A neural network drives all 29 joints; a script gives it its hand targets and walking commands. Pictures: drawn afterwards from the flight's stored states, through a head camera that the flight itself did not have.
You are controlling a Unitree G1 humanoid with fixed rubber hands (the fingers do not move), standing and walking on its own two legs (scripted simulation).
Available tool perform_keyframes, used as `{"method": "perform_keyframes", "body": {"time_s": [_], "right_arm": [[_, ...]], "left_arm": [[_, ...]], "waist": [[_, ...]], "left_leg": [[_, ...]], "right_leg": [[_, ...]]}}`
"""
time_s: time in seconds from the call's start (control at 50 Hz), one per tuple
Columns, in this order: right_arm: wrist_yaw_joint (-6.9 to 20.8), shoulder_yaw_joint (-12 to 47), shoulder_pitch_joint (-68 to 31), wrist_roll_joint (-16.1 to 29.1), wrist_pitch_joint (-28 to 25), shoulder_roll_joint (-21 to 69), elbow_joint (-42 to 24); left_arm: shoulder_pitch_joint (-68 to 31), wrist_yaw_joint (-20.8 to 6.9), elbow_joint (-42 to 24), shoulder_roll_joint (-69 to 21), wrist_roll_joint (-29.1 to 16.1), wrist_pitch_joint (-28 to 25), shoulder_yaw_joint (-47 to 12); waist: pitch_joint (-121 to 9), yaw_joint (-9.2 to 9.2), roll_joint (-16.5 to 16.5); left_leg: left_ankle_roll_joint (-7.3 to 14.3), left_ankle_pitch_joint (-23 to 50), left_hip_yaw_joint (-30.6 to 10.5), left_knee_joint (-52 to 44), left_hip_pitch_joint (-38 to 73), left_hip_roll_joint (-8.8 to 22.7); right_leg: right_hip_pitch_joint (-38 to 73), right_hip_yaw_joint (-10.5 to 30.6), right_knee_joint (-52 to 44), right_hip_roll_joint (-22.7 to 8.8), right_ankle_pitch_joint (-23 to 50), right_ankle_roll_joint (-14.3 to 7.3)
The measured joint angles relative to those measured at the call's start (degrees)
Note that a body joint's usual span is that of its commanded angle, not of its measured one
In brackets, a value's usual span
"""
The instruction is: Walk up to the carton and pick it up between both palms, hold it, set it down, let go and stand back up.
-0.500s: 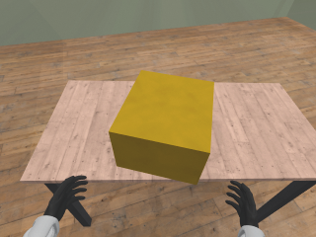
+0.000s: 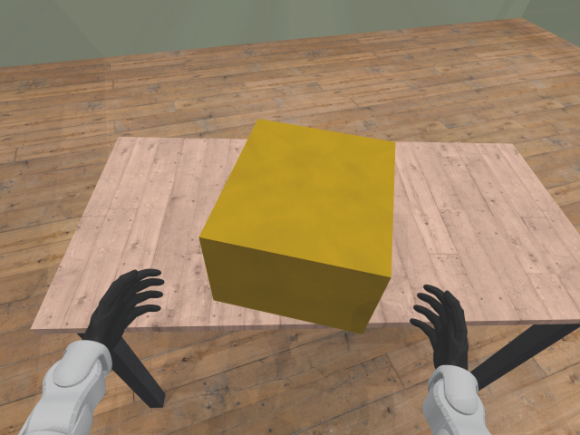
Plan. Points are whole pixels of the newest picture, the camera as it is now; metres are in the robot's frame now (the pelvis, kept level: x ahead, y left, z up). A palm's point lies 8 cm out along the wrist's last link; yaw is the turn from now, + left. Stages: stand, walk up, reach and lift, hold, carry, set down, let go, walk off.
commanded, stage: reach and lift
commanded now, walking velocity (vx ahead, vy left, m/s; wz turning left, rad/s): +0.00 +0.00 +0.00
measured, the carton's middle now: (306, 219) +0.48 +0.01 -0.02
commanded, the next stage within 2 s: none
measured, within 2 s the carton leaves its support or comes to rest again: neither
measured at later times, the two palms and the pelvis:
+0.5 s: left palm (138, 251) +0.33 +0.25 +0.06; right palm (458, 307) +0.28 -0.20 +0.04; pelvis +0.00 -0.01 +0.00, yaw -1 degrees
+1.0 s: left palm (155, 191) +0.41 +0.24 +0.10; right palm (455, 248) +0.36 -0.20 +0.08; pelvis +0.00 -0.01 +0.00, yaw +0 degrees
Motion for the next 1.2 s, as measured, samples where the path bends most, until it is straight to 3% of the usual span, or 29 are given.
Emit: {"method": "perform_keyframes", "body": {"time_s": [0.3,0.52,0.74,0.94,1.2], "right_arm": [[-0.77,1.28,-6.01,2.6,7.19,-2.87,-2.18],[-1.7,2.33,-13.38,3.63,9.91,-3.27,0.96],[-1.95,2.49,-22.92,4.79,11.55,-4.02,7.81],[-1.44,3.4,-34.23,6.92,11.83,-5.37,18.28],[0.42,2.79,-45.21,8.54,10.85,-6.94,29.89]], "left_arm": [[-11.67,-0.4,4.47,-1.58,1.56,7.51,2.83],[-20.98,-0.96,11.3,-1.65,3.03,10.31,4.66],[-30.98,-0.81,20.01,-0.49,2.94,11.18,4.55],[-41.29,-0.88,29.9,0.36,3.31,10.75,2.96],[-51.65,0.62,43.13,1.35,0.34,6.66,-2.28]], "waist": [[-0.84,-1.47,0.53],[-1.84,-2.77,-0.11],[-3.95,-4.11,-0.71],[-6.24,-5.54,-0.49],[-11.23,-7.74,0.32]], "left_leg": [[-0.15,1.19,0.54,-2.68,0.96,0.16],[-0.58,2.23,0.43,-4.01,-0.09,0.44],[-0.72,2.74,0.15,-3.93,-3.27,0.57],[-0.59,2.86,-0.28,-2.9,-7.33,0.64],[-0.39,2.48,-1.28,0.12,-15.9,0.67]], "right_leg": [[0.55,0.54,-2.33,0.16,1.25,0.0],[-1.03,0.46,-2.53,0.48,1.69,-0.34],[-4.25,0.19,-2.17,0.63,1.97,-0.48],[-7.65,-0.21,-2.22,0.72,2.53,-0.33],[-15.45,-1.17,-0.06,0.79,2.27,-0.15]]}}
